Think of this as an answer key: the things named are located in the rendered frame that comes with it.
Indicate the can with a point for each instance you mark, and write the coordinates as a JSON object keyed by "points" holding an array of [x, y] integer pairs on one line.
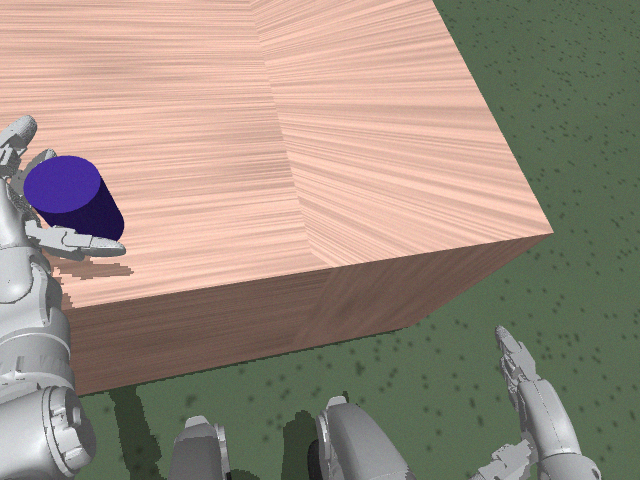
{"points": [[69, 191]]}

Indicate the right robot hand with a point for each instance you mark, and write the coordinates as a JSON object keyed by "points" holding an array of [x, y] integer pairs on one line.
{"points": [[545, 426]]}

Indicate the right robot arm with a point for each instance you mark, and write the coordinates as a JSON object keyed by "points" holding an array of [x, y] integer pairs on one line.
{"points": [[567, 466]]}

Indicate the left robot hand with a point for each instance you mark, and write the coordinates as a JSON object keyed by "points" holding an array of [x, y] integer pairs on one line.
{"points": [[19, 225]]}

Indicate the left robot arm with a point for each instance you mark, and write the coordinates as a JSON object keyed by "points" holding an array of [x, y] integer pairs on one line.
{"points": [[44, 432]]}

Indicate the right robot foot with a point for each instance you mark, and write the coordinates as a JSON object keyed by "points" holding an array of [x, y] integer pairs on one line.
{"points": [[314, 469]]}

